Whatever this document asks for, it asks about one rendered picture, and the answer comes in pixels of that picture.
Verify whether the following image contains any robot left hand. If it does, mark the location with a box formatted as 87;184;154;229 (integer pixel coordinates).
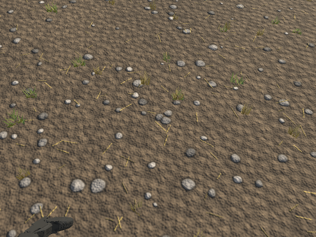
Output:
18;216;74;237

